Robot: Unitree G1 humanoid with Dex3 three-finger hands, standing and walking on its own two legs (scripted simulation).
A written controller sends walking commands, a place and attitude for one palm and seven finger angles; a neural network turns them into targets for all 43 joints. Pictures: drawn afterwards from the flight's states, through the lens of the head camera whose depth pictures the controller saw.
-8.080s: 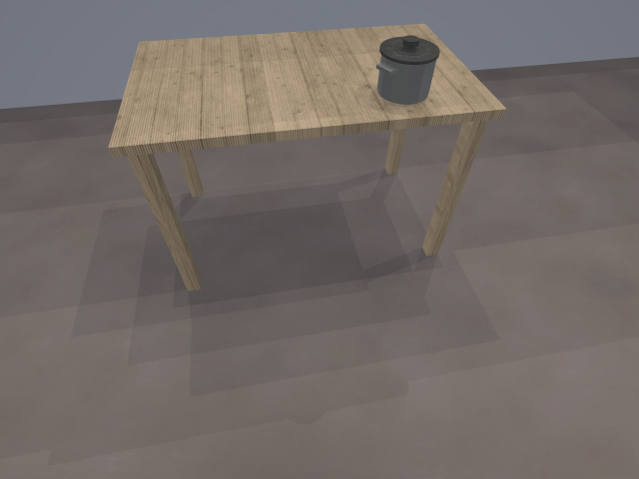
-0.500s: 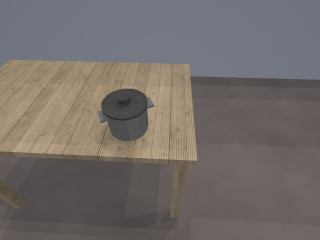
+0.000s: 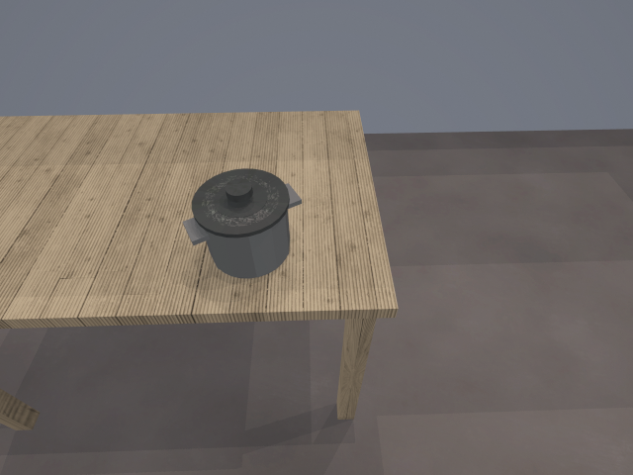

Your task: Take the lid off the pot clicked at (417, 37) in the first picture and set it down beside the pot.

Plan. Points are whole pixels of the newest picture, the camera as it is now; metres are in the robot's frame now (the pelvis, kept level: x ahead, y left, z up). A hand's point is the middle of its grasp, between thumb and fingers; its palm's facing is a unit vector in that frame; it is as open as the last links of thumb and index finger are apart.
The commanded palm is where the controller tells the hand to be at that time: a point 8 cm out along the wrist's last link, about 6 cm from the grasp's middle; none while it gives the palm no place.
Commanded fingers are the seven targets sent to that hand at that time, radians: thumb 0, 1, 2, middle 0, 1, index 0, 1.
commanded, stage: look again from close up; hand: left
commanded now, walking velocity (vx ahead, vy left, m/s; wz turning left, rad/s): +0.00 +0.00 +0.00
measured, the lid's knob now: (239, 190) +0.53 +0.15 +0.06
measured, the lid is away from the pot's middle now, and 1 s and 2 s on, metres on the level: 0.00 0.00 0.00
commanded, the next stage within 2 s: lift the closed hand beside the body in 0.66 s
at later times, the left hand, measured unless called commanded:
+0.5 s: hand out of the picture +0.05 +0.20 -0.16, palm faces +0.02 -0.97 -0.25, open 7.3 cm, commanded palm none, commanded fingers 0.00 0.90 0.90 -0.20 -0.30 -0.20 -0.30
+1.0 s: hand out of the picture +0.15 +0.20 -0.08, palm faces +0.19 -0.94 -0.28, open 6.2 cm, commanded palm +0.11 +0.25 -0.05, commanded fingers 0.00 0.90 0.90 -0.77 -0.92 -0.77 -0.92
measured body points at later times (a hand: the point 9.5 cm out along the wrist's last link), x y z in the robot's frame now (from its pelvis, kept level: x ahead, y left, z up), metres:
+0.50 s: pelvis +0.03 +0.01 +0.00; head +0.05 +0.00 +0.45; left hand +0.05 +0.25 -0.14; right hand +0.08 -0.22 -0.16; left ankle -0.02 +0.11 -0.73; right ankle +0.02 -0.12 -0.73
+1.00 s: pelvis +0.00 +0.00 +0.00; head -0.01 -0.01 +0.45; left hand +0.14 +0.25 -0.06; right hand +0.15 -0.24 -0.10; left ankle -0.02 +0.11 -0.73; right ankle +0.02 -0.12 -0.73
